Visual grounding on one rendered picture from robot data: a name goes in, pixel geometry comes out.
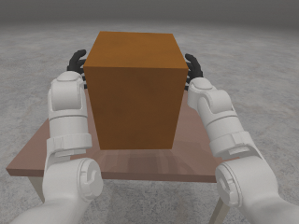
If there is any table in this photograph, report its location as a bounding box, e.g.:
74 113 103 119
6 89 240 224

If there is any right robot upper arm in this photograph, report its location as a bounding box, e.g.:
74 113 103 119
215 155 299 224

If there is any robot right forearm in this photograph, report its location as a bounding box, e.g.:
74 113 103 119
187 77 278 186

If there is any robot left hand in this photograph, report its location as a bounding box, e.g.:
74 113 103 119
66 49 88 90

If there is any robot right hand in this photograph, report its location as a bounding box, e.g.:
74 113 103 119
184 53 203 91

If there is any left robot upper arm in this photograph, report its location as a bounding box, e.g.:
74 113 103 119
9 158 104 224

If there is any carton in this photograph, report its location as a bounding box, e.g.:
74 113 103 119
82 31 189 150

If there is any robot left forearm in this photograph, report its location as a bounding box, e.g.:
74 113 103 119
42 71 93 196

